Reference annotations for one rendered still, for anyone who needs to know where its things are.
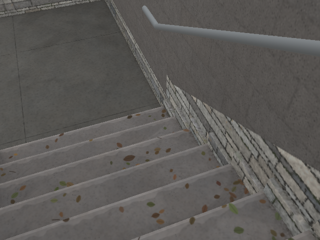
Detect stairs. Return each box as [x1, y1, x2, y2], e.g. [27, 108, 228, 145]
[0, 106, 316, 240]

